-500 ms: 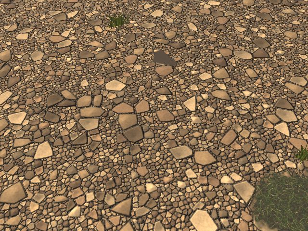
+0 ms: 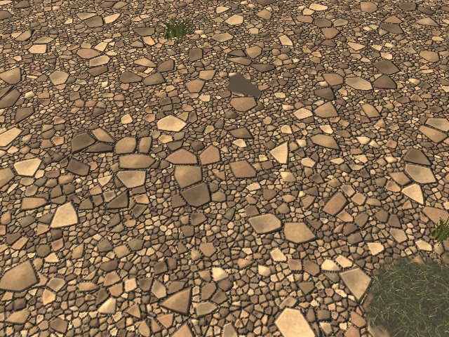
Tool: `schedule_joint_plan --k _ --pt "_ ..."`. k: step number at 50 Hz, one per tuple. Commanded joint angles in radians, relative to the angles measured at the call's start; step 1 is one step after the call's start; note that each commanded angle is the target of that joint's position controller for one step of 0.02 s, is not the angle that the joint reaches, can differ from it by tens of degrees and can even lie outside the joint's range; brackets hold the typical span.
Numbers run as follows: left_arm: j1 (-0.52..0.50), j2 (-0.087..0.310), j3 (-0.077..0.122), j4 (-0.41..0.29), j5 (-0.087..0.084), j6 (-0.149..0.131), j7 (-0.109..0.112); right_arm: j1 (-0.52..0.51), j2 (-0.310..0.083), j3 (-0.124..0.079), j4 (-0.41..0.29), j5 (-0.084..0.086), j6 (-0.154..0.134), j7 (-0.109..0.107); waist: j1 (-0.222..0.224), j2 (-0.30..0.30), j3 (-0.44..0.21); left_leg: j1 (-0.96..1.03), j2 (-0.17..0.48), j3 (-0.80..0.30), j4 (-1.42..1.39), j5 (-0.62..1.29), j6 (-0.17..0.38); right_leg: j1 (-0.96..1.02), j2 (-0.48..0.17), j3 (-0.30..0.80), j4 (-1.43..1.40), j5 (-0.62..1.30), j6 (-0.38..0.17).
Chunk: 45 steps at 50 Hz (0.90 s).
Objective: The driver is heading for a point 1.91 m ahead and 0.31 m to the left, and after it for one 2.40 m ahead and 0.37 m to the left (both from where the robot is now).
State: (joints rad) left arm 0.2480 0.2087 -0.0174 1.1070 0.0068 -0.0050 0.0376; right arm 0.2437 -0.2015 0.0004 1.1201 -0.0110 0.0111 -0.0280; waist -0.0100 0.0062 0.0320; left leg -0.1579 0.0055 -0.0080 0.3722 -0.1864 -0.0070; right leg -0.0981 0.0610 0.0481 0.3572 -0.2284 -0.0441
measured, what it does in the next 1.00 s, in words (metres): walks ahead: right foot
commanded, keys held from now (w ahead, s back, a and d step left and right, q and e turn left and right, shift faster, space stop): no key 0.02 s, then w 0.98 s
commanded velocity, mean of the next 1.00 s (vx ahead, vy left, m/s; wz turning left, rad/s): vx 0.37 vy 0.00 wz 0.00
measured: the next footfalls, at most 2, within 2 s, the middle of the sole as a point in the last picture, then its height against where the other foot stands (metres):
right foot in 0.76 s outside the picture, level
left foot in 1.30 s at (189, 268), level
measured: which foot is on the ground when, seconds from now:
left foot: down 0.00-0.78, up 0.80-1.00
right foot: down 0.00-0.30, up 0.32-0.74, down 0.76-1.00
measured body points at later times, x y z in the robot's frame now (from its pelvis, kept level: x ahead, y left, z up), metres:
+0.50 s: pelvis +0.13 +0.06 +0.00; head +0.14 +0.08 +0.45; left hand +0.19 +0.30 -0.16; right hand +0.05 -0.18 -0.14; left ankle +0.05 +0.12 -0.75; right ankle +0.13 -0.08 -0.67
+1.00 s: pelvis +0.41 +0.03 +0.00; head +0.43 +0.03 +0.45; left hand +0.38 +0.28 -0.15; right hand +0.49 -0.21 -0.15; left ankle +0.44 +0.18 -0.67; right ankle +0.40 -0.01 -0.75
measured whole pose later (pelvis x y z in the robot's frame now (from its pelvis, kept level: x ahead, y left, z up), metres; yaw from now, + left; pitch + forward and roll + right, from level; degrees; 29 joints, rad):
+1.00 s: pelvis +0.41 +0.03 +0.00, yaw +1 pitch -1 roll -1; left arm 0.37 0.20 0.04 1.08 0.01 -0.10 0.00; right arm 0.20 -0.20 -0.04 0.97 -0.04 -0.05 0.02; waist 0.01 0.02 0.05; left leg -0.57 0.09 -0.01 1.09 -0.23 0.06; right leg -0.11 0.11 -0.11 0.31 -0.19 -0.13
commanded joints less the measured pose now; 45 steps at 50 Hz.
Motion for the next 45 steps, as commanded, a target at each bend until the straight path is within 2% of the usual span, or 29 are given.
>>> schedule_joint_plan --k 1,2,4,6,7,8,10,12,14,15,16,17,18,19,20,22,24,29,32,34,36,37,38,39,40,41,42,43,45 --pt "0.041 0.094 0.013 -0.009 0.0 -0.007 0.004 0.045 -0.09 -0.011 -0.004 0.0 -0.005 -0.005 -0.001 -0.007 0.024 0.027 0.082 -0.076 -0.037 0.097 0.03 -0.081 -0.126 0.104 -0.072 0.129 -0.02" --pt "0.054 0.092 0.013 -0.003 0.001 -0.006 0.004 0.053 -0.084 -0.01 0.001 -0.001 -0.004 -0.005 0.001 -0.011 0.004 0.033 0.07 -0.068 -0.035 0.025 0.032 -0.075 -0.119 0.105 -0.084 0.033 -0.024" --pt "0.07 0.131 0.031 -0.002 0.002 0.004 0.004 0.049 -0.093 -0.018 -0.007 -0.007 0.001 -0.002 0.008 -0.052 0.028 -0.023 0.01 -0.021 0.046 -0.22 0.05 -0.109 -0.107 0.134 -0.094 -0.29 -0.061" --pt "0.12 0.154 0.048 0.0 0.006 0.014 -0.001 0.007 -0.08 -0.019 -0.036 -0.02 0.003 0.009 0.038 -0.102 0.116 -0.189 -0.034 0.014 0.164 -0.353 0.063 -0.13 -0.174 0.257 -0.158 -0.571 -0.123" --pt "0.154 0.164 0.057 0.008 0.008 0.014 -0.002 -0.011 -0.049 -0.012 -0.053 -0.03 -0.003 0.015 0.05 -0.141 0.145 -0.247 -0.039 0.053 0.242 -0.313 0.062 -0.118 -0.244 0.349 -0.199 -0.636 -0.163" --pt "0.165 0.16 0.062 0.009 0.009 0.011 -0.002 -0.026 -0.04 -0.01 -0.07 -0.035 -0.012 0.019 0.054 -0.154 0.166 -0.289 -0.014 0.058 0.308 -0.257 0.067 -0.117 -0.3 0.411 -0.228 -0.625 -0.195" --pt "0.158 0.155 0.069 0.001 0.018 -0.004 -0.006 -0.047 -0.062 -0.018 -0.098 -0.027 -0.036 0.027 0.047 -0.131 0.157 -0.334 0.019 0.035 0.359 -0.266 0.077 -0.082 -0.328 0.422 -0.234 -0.502 -0.216" --pt "0.127 0.159 0.076 -0.01 0.014 -0.018 -0.011 -0.013 -0.061 -0.024 -0.107 -0.017 -0.058 0.037 0.014 -0.124 0.138 -0.252 0.021 0.05 0.261 -0.238 0.089 -0.1 -0.299 0.344 -0.194 -0.397 -0.196" --pt "0.052 0.137 0.076 -0.035 0.001 -0.025 -0.015 0.149 -0.041 -0.03 -0.052 -0.004 -0.071 0.034 -0.072 -0.083 0.11 0.072 -0.038 0.097 0.066 -0.12 0.094 -0.277 -0.206 0.215 -0.084 -0.323 -0.144" --pt "0.023 0.103 0.067 -0.057 0.007 -0.035 -0.017 0.257 -0.073 -0.043 -0.018 -0.008 -0.078 0.026 -0.11 0.006 0.087 0.248 0.017 -0.005 -0.007 -0.155 0.098 -0.402 -0.141 0.131 0.069 -0.265 -0.111" --pt "-0.001 0.02 0.043 -0.095 0.001 -0.049 -0.028 0.391 -0.179 -0.069 0.0 -0.017 -0.083 0.017 -0.151 0.259 0.022 0.375 0.261 -0.411 -0.206 -0.454 0.158 -0.555 -0.005 -0.047 0.41 -0.241 -0.057" --pt "-0.021 0.089 0.06 -0.118 0.031 -0.053 -0.034 0.434 -0.208 -0.079 0.028 -0.006 -0.072 0.02 -0.127 0.241 0.058 0.319 0.378 -0.624 -0.266 -0.545 0.219 -0.649 0.001 -0.06 0.612 -0.316 -0.057" --pt "-0.03 0.103 0.065 -0.114 0.041 -0.056 -0.044 0.326 -0.151 -0.065 -0.006 -0.01 -0.071 0.022 -0.064 0.097 0.132 0.23 0.358 -0.563 -0.257 -0.534 0.219 -0.668 -0.067 -0.017 0.716 -0.231 -0.067" --pt "-0.017 0.071 0.058 -0.102 0.033 -0.062 -0.055 0.245 -0.125 -0.057 -0.039 -0.01 -0.08 0.027 -0.029 0.048 0.149 0.171 0.315 -0.469 -0.26 -0.428 0.204 -0.65 -0.1 -0.007 0.735 -0.134 -0.064" --pt "-0.003 0.056 0.057 -0.094 0.027 -0.067 -0.063 0.202 -0.11 -0.052 -0.057 -0.009 -0.09 0.027 -0.004 0.039 0.135 0.154 0.272 -0.378 -0.271 -0.299 0.186 -0.617 -0.122 -0.012 0.722 -0.063 -0.054" --pt "-0.004 0.066 0.062 -0.091 0.032 -0.06 -0.072 0.216 -0.076 -0.039 -0.049 -0.007 -0.106 0.023 0.007 0.052 0.098 0.176 0.214 -0.24 -0.261 -0.034 0.166 -0.592 -0.129 -0.048 0.708 0.006 -0.03" --pt "-0.033 0.061 0.064 -0.105 0.031 -0.048 -0.072 0.284 -0.067 -0.031 -0.022 -0.003 -0.113 0.021 0.004 0.069 0.073 0.22 0.191 -0.155 -0.221 0.247 0.16 -0.619 -0.118 -0.086 0.707 0.028 -0.015" --pt "-0.258 0.028 0.047 -0.2 0.019 -0.036 -0.071 0.329 -0.057 -0.015 -0.009 -0.006 -0.113 0.013 -0.027 0.084 0.112 0.173 0.151 -0.056 -0.22 0.502 0.157 -0.61 -0.084 -0.162 0.488 0.102 0.007" --pt "-0.334 0.02 0.035 -0.237 0.009 -0.037 -0.068 0.343 -0.073 -0.014 -0.002 -0.008 -0.115 0.007 -0.038 0.103 0.122 0.166 0.158 -0.031 -0.219 0.61 0.156 -0.498 -0.049 -0.202 0.304 0.142 -0.018" --pt "-0.295 0.046 0.042 -0.24 0.008 -0.04 -0.058 0.322 -0.092 -0.018 -0.001 -0.008 -0.12 0.004 -0.003 0.11 0.093 0.199 0.18 -0.015 -0.156 0.817 0.149 -0.395 -0.02 -0.208 0.249 0.132 -0.058" --pt "-0.118 0.091 0.064 -0.193 0.007 -0.051 -0.044 0.286 -0.116 -0.026 -0.008 -0.008 -0.119 0.0 0.08 0.114 -0.007 0.241 0.19 -0.001 0.05 1.024 0.137 -0.217 0.022 -0.193 0.223 0.093 -0.1" --pt "0.037 0.111 0.079 -0.142 0.007 -0.059 -0.036 0.26 -0.128 -0.03 -0.014 -0.004 -0.114 0.001 0.147 0.105 -0.082 0.214 0.18 0.01 0.227 0.984 0.13 -0.053 0.024 -0.18 0.154 0.126 -0.122" --pt "0.182 0.155 0.099 -0.104 0.025 -0.065 -0.026 0.25 -0.117 -0.027 -0.028 0.001 -0.113 0.007 0.202 0.069 -0.159 0.062 0.148 0.025 0.46 0.736 0.125 0.164 -0.081 -0.07 0.122 0.056 -0.155" --pt "0.271 0.247 0.12 -0.097 0.048 -0.066 -0.024 0.311 -0.017 -0.011 -0.056 0.01 -0.11 0.017 0.162 -0.115 -0.273 -0.198 0.017 0.072 0.833 0.031 0.105 0.379 -0.374 0.336 0.089 -0.071 -0.242" --pt "0.216 0.239 0.124 -0.098 0.022 -0.053 -0.038 0.351 -0.05 -0.03 -0.051 0.016 -0.103 0.025 0.124 -0.157 -0.305 -0.413 -0.092 -0.028 1.053 -0.321 0.105 0.409 -0.469 0.711 -0.085 -0.18 -0.352" --pt "0.085 0.183 0.112 -0.118 -0.001 -0.054 -0.042 0.242 -0.091 -0.04 -0.084 -0.001 -0.099 0.023 0.076 -0.069 -0.124 -0.496 -0.005 -0.059 1.044 -0.217 0.121 0.257 -0.428 0.565 -0.132 -0.296 -0.308" --pt "0.01 0.11 0.094 -0.133 -0.004 -0.063 -0.047 0.162 -0.09 -0.043 -0.107 -0.008 -0.105 0.028 0.061 -0.021 -0.019 -0.481 0.029 -0.05 0.986 -0.136 0.122 0.1 -0.388 0.439 -0.174 -0.233 -0.277" --pt "-0.014 0.068 0.081 -0.128 0.005 -0.074 -0.047 0.145 -0.069 -0.044 -0.109 -0.009 -0.102 0.03 0.022 0.015 0.031 -0.429 0.059 -0.051 0.927 -0.101 0.118 -0.007 -0.345 0.342 -0.2 -0.112 -0.242" --pt "0.021 0.03 0.064 -0.097 0.008 -0.094 -0.038 0.175 -0.026 -0.04 -0.102 -0.028 -0.078 0.04 -0.028 -0.002 0.035 -0.328 0.085 -0.048 0.84 -0.093 0.094 -0.113 -0.284 0.2 -0.214 0.067 -0.202"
